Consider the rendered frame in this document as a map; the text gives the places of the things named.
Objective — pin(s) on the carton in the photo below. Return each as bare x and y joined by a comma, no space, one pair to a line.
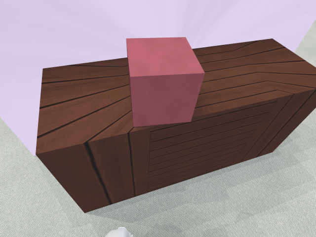
165,78

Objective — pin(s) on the pedestal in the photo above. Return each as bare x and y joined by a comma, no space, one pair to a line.
253,95

